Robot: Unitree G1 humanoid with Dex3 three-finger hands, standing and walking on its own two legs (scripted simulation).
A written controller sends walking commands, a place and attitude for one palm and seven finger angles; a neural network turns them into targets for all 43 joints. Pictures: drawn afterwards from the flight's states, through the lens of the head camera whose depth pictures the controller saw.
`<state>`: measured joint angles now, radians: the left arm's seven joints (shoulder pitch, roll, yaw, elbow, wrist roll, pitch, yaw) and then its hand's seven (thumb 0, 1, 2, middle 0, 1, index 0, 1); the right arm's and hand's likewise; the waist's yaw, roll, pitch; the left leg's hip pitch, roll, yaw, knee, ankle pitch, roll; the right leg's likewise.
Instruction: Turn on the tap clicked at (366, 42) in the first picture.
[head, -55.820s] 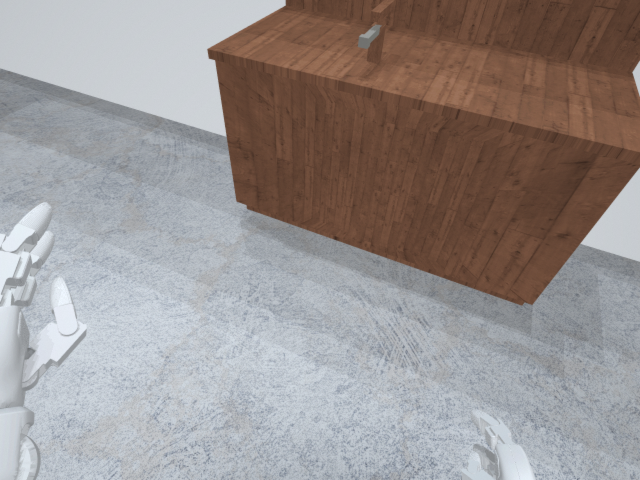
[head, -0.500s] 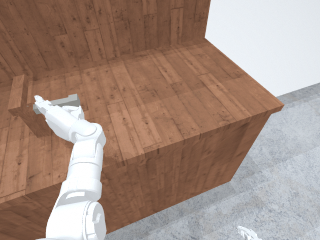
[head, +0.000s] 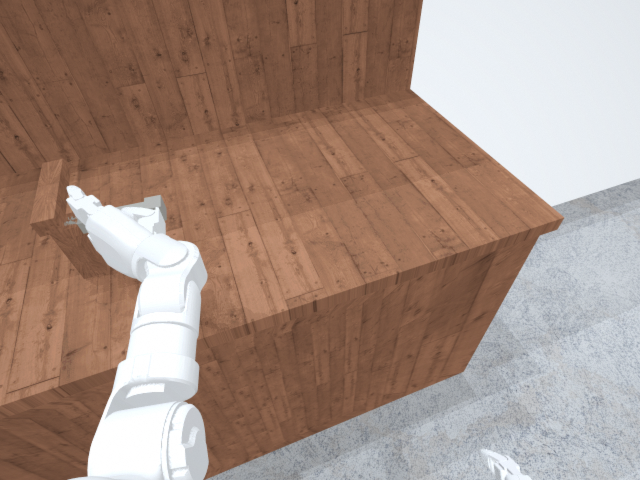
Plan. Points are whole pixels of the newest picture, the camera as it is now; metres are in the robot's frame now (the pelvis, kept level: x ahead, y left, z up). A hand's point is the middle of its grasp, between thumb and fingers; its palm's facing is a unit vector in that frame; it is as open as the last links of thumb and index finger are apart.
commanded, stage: lift the hand up off the lever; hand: left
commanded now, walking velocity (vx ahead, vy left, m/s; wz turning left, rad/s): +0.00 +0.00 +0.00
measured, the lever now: (155, 209) +0.47 +0.28 +0.09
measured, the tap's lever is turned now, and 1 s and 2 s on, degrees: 86 86 86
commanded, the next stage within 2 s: draw the hand back beside the body in 1.00 s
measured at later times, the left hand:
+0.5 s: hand (147, 207) +0.40 +0.24 +0.15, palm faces +0.85 -0.53 -0.05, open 7.8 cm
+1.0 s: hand (150, 200) +0.40 +0.23 +0.17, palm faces +0.83 -0.56 -0.04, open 7.8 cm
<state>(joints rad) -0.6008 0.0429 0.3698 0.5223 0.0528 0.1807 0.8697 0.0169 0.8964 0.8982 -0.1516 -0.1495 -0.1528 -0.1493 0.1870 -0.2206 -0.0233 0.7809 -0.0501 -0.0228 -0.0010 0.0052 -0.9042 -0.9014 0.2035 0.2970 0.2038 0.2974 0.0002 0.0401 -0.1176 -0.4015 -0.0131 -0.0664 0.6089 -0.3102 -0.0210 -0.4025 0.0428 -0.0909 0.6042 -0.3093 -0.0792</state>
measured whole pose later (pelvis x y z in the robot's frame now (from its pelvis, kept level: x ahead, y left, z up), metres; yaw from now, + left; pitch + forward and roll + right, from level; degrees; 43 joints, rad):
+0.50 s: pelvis +0.00 +0.01 +0.00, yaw +0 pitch +4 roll +0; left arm -0.61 0.05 0.36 0.49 0.03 0.23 0.85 0.02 0.90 0.90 -0.15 -0.15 -0.15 -0.15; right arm 0.15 -0.21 -0.01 0.79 -0.04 -0.04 -0.01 0.01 -0.90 -0.90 0.20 0.30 0.20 0.30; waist 0.02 0.04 -0.10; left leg -0.35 -0.02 -0.06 0.56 -0.29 -0.01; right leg -0.35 0.04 -0.08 0.56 -0.29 -0.07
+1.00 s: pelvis +0.01 +0.01 +0.01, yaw -1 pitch +3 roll +0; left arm -0.56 0.01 0.29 0.36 0.01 0.32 0.84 0.02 0.90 0.90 -0.15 -0.15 -0.15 -0.15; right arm 0.11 -0.20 -0.01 0.78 -0.03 -0.01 0.00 0.01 -0.90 -0.90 0.20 0.30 0.20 0.30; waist 0.05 0.05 -0.10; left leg -0.27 -0.02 -0.05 0.51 -0.29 -0.01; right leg -0.28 0.04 -0.07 0.51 -0.29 -0.06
